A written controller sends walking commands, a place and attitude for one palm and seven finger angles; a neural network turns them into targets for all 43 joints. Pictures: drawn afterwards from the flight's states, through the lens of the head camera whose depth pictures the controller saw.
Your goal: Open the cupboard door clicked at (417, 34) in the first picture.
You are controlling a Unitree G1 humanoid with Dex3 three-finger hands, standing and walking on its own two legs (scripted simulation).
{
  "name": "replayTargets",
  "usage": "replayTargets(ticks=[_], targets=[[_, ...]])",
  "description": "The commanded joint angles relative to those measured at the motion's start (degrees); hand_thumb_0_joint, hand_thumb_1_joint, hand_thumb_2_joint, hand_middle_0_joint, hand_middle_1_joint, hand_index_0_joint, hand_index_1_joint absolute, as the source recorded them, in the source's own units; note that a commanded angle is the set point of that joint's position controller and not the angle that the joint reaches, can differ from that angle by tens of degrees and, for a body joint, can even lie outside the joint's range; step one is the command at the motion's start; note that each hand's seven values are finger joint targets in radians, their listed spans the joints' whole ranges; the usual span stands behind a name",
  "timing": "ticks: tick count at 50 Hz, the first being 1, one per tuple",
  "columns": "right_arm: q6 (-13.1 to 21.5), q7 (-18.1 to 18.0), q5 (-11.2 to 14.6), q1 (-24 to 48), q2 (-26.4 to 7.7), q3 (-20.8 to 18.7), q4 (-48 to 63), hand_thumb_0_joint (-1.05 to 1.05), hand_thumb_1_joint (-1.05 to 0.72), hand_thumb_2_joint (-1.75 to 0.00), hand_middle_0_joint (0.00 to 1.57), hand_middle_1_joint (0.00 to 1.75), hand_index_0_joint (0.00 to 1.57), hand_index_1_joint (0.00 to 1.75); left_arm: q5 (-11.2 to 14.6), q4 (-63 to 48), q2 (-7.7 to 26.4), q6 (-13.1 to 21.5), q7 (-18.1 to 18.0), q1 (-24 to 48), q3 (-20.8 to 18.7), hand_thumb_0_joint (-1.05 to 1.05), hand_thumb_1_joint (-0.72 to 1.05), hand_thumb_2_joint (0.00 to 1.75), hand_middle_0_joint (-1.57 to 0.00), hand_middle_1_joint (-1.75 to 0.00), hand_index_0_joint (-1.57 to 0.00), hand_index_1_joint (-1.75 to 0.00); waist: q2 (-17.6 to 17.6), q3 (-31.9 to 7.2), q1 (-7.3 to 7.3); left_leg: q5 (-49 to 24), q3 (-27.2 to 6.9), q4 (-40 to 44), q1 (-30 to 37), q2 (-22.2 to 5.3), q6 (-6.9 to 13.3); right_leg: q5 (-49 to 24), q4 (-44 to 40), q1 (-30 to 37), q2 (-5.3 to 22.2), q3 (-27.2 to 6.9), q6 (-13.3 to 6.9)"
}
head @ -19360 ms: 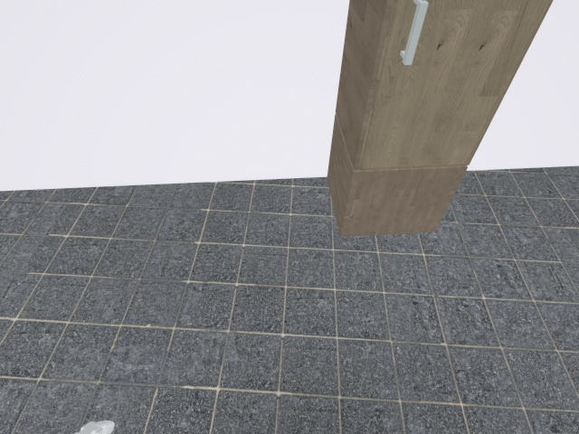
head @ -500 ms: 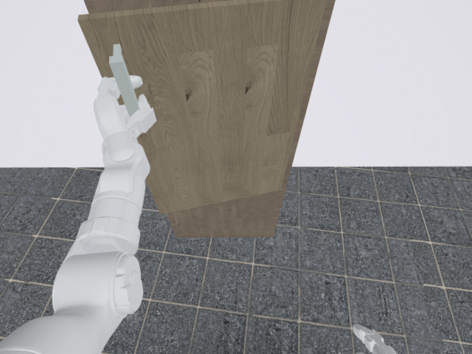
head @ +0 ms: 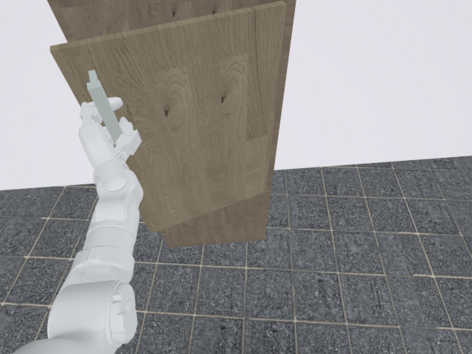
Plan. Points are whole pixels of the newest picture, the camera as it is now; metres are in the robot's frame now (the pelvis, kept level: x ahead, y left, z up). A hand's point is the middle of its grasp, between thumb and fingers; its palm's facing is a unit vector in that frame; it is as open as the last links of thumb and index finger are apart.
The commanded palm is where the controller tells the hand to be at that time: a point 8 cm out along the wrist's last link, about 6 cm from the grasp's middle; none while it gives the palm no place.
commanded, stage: pull the door open along its arc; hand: left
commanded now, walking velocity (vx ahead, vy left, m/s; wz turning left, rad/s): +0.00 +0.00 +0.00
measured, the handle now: (109, 114) +0.50 +0.21 +0.14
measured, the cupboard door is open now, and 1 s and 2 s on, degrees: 18 45 48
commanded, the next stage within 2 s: open thumb and fingers to let go in 0.36 s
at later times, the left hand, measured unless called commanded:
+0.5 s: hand (194, 192) +0.33 +0.05 +0.14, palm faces +0.35 -0.94 -0.04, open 6.0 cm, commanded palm +0.29 +0.10 +0.13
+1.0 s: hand (190, 186) +0.34 +0.06 +0.14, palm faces +0.42 -0.91 -0.03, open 12.8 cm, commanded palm +0.29 +0.09 +0.13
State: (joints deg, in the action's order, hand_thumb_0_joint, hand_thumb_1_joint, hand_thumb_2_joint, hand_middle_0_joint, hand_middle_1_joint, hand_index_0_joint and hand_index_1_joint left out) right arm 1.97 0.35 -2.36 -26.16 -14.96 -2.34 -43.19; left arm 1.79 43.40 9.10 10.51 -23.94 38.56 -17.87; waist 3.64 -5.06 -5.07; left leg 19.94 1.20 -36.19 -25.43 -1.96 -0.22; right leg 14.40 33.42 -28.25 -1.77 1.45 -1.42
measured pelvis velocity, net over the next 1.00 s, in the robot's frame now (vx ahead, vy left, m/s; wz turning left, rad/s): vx -0.01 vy -0.01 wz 0.06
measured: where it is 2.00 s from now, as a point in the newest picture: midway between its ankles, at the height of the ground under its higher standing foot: outside the picture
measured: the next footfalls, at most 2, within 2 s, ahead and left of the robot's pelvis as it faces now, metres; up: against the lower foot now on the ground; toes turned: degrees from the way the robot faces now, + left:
none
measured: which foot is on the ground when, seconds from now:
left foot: down 0.00-1.00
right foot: down 0.00-1.00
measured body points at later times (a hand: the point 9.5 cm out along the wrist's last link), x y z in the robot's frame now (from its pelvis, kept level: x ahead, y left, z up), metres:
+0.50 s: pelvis +0.01 -0.01 +0.01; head +0.00 -0.03 +0.45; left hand +0.30 +0.10 +0.14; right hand +0.28 -0.16 -0.05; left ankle -0.03 +0.12 -0.73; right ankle +0.02 -0.11 -0.73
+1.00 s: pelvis -0.01 -0.01 +0.01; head -0.02 -0.04 +0.46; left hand +0.31 +0.10 +0.15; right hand +0.15 -0.23 -0.11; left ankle -0.03 +0.12 -0.73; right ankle +0.02 -0.11 -0.73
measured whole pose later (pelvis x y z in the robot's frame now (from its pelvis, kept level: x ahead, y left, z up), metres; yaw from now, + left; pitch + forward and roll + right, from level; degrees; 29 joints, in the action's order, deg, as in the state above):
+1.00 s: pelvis -0.01 -0.01 +0.01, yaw +3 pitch -2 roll +0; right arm -4.3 -2.1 -2.4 -10.3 -11.2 -0.3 -41.4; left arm -2.3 8.4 -8.6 -10.0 -36.4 14.9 9.7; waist 3.7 -0.5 0.5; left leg 17.5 -1.7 -30.8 -11.3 -0.8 -1.0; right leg 14.4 30.1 -13.8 -0.5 4.3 -2.2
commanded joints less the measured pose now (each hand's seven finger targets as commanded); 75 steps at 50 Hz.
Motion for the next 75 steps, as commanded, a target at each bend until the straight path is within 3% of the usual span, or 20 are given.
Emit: replayTargets(ticks=[1,2,7,9,12,15,17,19,23,31,39,43,53,61,63,69,70,71,73,75], targets=[[4.0,0.0,0.7,7.3,-5.5,-1.9,9.9,0.00,-0.90,-0.90,0.20,0.30,0.20,0.30,0.8,-26.1,-0.4,1.9,-0.2,11.0,6.1,0.00,0.90,0.90,-0.40,-1.35,-0.40,-1.35,-3.6,-19.3,4.13,-18.9,1.0,5.4,6.3,1.8,1.0,-18.0,-3.7,19.2,0.1,0.9,-0.2],[4.1,0.0,0.9,9.0,-5.2,-1.8,10.5,0.00,-0.90,-0.90,0.20,0.30,0.20,0.30,0.6,-29.9,-2.6,1.1,-0.5,8.5,8.6,0.00,0.90,0.90,-0.40,-1.35,-0.40,-1.35,-2.0,-19.1,4.68,-19.4,1.0,5.8,7.5,1.7,0.8,-17.5,-3.7,19.4,0.3,1.0,-0.4],[4.0,-0.4,0.6,15.1,-3.5,-1.0,12.5,0.00,-0.90,-0.90,0.20,0.30,0.20,0.30,-1.1,-43.8,-11.5,-5.2,-3.6,0.0,18.3,0.00,0.90,0.90,-0.40,-1.35,-0.40,-1.35,-5.9,-14.7,5.18,-20.3,0.4,7.2,11.4,0.9,0.6,-16.2,-4.6,19.4,1.1,1.7,-0.2],[3.5,-0.5,0.5,18.0,-2.3,-0.5,13.7,0.00,-0.90,-0.90,0.20,0.30,0.20,0.30,-2.3,-49.6,-15.9,-7.8,-4.9,-3.7,23.5,0.00,0.90,0.90,-0.40,-1.35,-0.40,-1.35,-5.2,-13.1,5.58,-20.6,0.3,7.5,12.8,1.0,0.4,-16.2,-4.6,19.5,1.5,2.0,-0.3],[2.1,-0.5,0.0,20.9,-1.2,-0.2,14.3,0.00,-0.90,-0.90,0.20,0.30,0.20,0.30,-4.3,-54.0,-18.4,-11.2,-6.9,-10.2,27.0,0.00,0.90,0.90,-0.40,-1.35,-0.40,-1.35,-8.9,-10.9,6.02,-20.1,-0.3,7.0,14.2,1.1,0.5,-16.0,-5.7,20.3,2.0,2.0,-0.2],[0.2,-0.1,-0.3,23.9,0.6,0.4,15.1,0.00,-0.90,-0.90,0.20,0.30,0.20,0.30,-6.7,-59.7,-22.7,-14.2,-9.3,-14.5,31.8,0.00,0.90,0.90,-0.40,-1.35,-0.40,-1.35,-9.2,-9.7,6.25,-21.2,-0.6,6.3,16.1,1.3,0.5,-17.5,-6.1,20.8,2.6,2.0,-0.5],[-1.5,0.7,0.1,25.9,1.3,1.0,15.4,0.00,-0.90,-0.90,0.20,0.30,0.20,0.30,-5.9,-61.6,-25.1,-16.8,-10.4,-20.2,33.9,0.00,0.90,0.90,-0.40,-1.35,-0.40,-1.35,-7.4,-8.8,6.89,-21.9,-1.2,6.0,16.6,1.4,0.1,-18.6,-6.0,21.3,2.6,2.4,-0.9],[-3.4,0.9,0.3,27.9,1.7,1.6,14.9,0.00,-0.90,-0.90,0.20,0.30,0.20,0.30,-5.3,-63.2,-24.4,-18.9,-11.5,-17.5,33.2,0.00,0.90,0.90,-0.40,-1.35,-0.40,-1.35,-5.3,-9.0,6.79,-22.3,-1.4,6.0,16.7,1.8,-0.2,-19.9,-5.3,21.7,2.7,2.3,-1.1],[-5.7,-0.3,0.4,30.6,1.9,2.7,12.7,0.00,-0.90,-0.90,0.20,0.30,0.20,0.30,-4.4,-55.0,-21.4,-22.0,-13.3,-6.1,28.9,0.00,0.90,0.90,-0.40,-1.35,-0.40,-1.35,-7.4,-5.0,5.71,-17.6,-1.9,5.9,14.8,2.8,0.0,-15.4,-7.4,18.9,3.2,1.3,-0.5],[-6.6,-1.2,-0.1,28.8,2.3,2.4,13.9,0.00,-0.90,-0.90,0.20,0.30,0.20,0.30,-5.3,-53.1,-22.6,-21.2,-11.6,-7.0,29.6,0.00,0.34,0.66,-0.36,-1.29,-0.36,-1.29,-9.1,-11.8,6.75,-21.2,-1.9,5.8,15.0,2.8,0.1,-21.9,-4.9,23.1,3.5,1.0,-0.4],[-4.5,-1.7,0.1,27.7,1.6,1.9,13.9,0.00,-0.90,-0.90,0.20,0.30,0.20,0.30,-5.8,-51.7,-23.3,-19.0,-11.3,-6.8,31.3,0.00,-0.22,0.42,-0.32,-1.23,-0.32,-1.23,-9.2,-9.7,6.37,-16.9,-2.0,6.2,14.2,2.7,0.5,-13.6,-6.8,20.8,3.5,0.9,-0.5],[-3.4,-2.4,0.2,27.8,1.3,1.8,13.1,0.00,-0.90,-0.90,0.20,0.30,0.20,0.30,-5.2,-49.9,-21.1,-17.7,-11.6,-5.1,28.9,0.00,-0.50,0.30,-0.30,-1.20,-0.30,-1.20,-9.7,-8.5,6.81,-13.6,-1.5,7.0,13.9,3.2,0.8,-7.2,-9.9,20.4,3.9,-0.5,-0.3],[-2.4,-2.5,0.0,27.2,1.2,1.3,11.7,0.00,-0.90,-0.90,0.20,0.30,0.20,0.30,-6.1,-44.2,-21.3,-15.3,-13.0,-0.3,28.3,0.00,-0.50,0.30,-0.23,-0.80,-0.23,-0.80,-8.7,-6.1,6.31,-10.5,-1.1,8.5,14.6,3.1,0.8,0.2,-12.4,18.3,3.8,-0.6,-0.6],[-2.9,-2.0,-0.2,27.0,1.4,1.4,11.9,0.00,-0.90,-0.90,0.20,0.30,0.20,0.30,-6.4,-41.8,-23.2,-15.4,-13.6,1.8,29.4,0.00,-0.50,0.30,-0.17,-0.40,-0.17,-0.40,-9.6,-7.4,6.02,-11.8,-1.5,8.7,15.0,2.6,0.6,-2.3,-10.5,18.0,3.1,0.9,-0.9],[-3.2,-1.8,0.0,27.3,1.6,1.7,11.8,0.00,-0.90,-0.90,0.20,0.30,0.20,0.30,-6.1,-40.9,-23.7,-15.8,-13.6,1.8,29.3,0.00,-0.50,0.30,-0.15,-0.30,-0.15,-0.30,-7.5,-6.3,6.31,-11.3,-1.8,9.1,14.5,2.6,0.3,-2.1,-9.8,17.3,2.9,1.2,-1.0],[-3.5,-1.4,0.0,27.8,1.7,1.9,11.2,0.00,-0.90,-0.90,0.20,0.30,0.20,0.30,-6.9,-38.5,-25.5,-16.6,-14.7,6.4,30.9,0.00,-0.50,0.30,-0.15,-0.30,-0.15,-0.30,-7.6,-5.7,5.56,-9.0,-2.4,9.0,13.6,2.4,0.0,0.0,-8.2,14.6,2.6,2.0,-1.1],[-4.3,-1.6,-0.3,21.8,-0.4,1.7,10.6,0.00,-0.90,-0.90,0.20,0.30,0.20,0.30,-10.9,-38.3,-22.1,-14.3,-2.5,3.1,42.1,0.00,-0.50,0.30,-0.15,-0.30,-0.15,-0.30,-13.8,-4.3,1.56,-11.8,-2.7,9.1,15.6,2.2,1.2,-6.0,-6.2,13.8,2.5,0.5,-1.3],[-4.1,-2.5,0.3,22.0,-0.4,1.8,13.0,0.00,-0.90,-0.90,0.20,0.30,0.20,0.30,-9.0,-41.6,-18.3,-11.4,3.7,6.8,38.6,0.00,-0.50,0.30,-0.15,-0.30,-0.15,-0.30,-10.3,-9.1,2.84,-13.9,-2.2,8.6,16.3,2.6,1.6,-10.0,-5.2,15.9,2.6,0.5,-1.4],[-3.2,-3.9,1.4,22.0,-0.1,2.6,14.2,0.00,-0.90,-0.90,0.20,0.30,0.20,0.30,-6.4,-42.8,-16.2,-8.4,12.9,11.1,39.4,0.00,-0.50,0.30,-0.15,-0.30,-0.15,-0.30,-4.2,-10.2,2.13,-13.3,-2.4,8.0,19.0,2.7,1.6,-10.6,-4.6,15.5,2.9,0.7,-1.6],[-1.5,-5.0,2.4,22.8,-0.3,3.8,15.0,0.00,-0.90,-0.90,0.20,0.30,0.20,0.30,-1.4,-39.6,-16.0,-8.1,20.3,13.0,38.8,0.00,-0.50,0.30,-0.15,-0.30,-0.15,-0.30,-5.2,-8.4,1.77,-10.0,-3.5,8.7,18.2,2.9,1.7,-7.4,-4.8,14.6,2.5,1.4,-1.7]])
